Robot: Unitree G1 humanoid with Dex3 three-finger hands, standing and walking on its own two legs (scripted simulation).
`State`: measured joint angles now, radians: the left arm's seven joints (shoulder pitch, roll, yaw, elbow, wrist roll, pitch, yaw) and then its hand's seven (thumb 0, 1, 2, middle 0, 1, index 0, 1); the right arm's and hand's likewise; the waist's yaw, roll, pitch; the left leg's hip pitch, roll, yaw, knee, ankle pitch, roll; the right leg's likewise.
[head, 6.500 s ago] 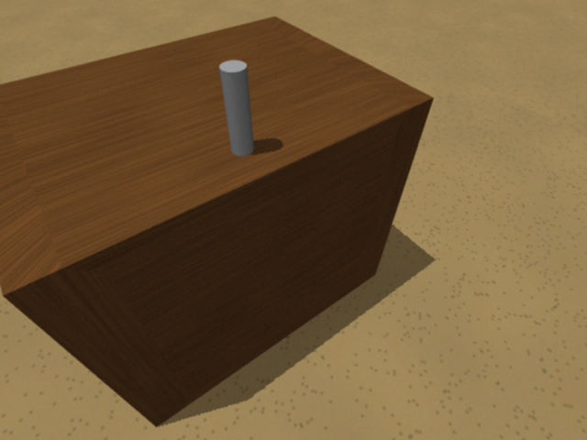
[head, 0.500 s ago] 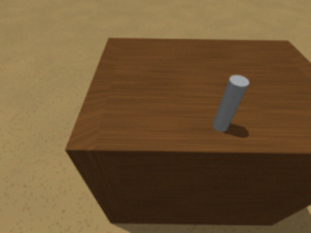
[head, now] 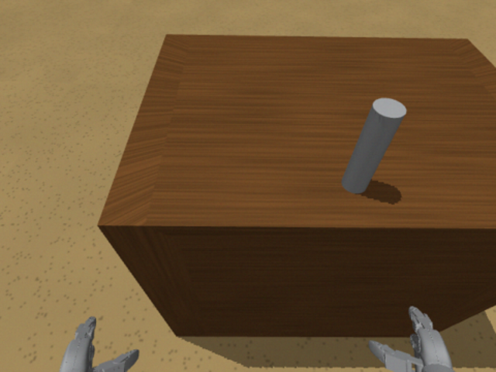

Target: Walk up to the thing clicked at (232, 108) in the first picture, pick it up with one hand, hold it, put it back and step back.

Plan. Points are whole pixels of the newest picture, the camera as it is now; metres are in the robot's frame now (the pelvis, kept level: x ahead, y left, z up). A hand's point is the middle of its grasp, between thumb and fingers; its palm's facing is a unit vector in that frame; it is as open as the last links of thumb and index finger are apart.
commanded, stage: rise first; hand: right
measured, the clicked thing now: (369, 151) +0.45 -0.20 +0.11
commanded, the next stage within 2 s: go down in 1.66 s
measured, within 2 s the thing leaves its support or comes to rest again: neither
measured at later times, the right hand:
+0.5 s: hand (442, 318) +0.20 -0.26 +0.03, palm faces +0.32 +0.87 -0.37, open 17.5 cm
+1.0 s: hand (491, 315) +0.18 -0.26 +0.13, palm faces +0.38 +0.83 -0.41, open 17.7 cm
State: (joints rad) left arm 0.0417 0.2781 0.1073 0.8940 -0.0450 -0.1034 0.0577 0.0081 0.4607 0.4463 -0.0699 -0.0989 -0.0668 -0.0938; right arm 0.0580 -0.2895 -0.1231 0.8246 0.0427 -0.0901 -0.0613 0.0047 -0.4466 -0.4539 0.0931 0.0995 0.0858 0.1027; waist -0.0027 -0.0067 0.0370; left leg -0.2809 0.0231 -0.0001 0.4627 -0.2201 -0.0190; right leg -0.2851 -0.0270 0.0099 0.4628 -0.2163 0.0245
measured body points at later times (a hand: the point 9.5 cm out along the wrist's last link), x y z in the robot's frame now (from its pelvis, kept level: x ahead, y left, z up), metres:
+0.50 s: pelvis +0.02 +0.00 +0.00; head +0.00 +0.02 +0.45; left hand +0.19 +0.25 -0.08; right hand +0.18 -0.30 +0.06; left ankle +0.01 +0.13 -0.74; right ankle +0.01 -0.14 -0.74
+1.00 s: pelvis +0.00 +0.01 +0.00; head -0.02 +0.03 +0.45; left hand +0.17 +0.26 -0.08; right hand +0.15 -0.30 +0.15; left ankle +0.01 +0.13 -0.74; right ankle +0.01 -0.14 -0.74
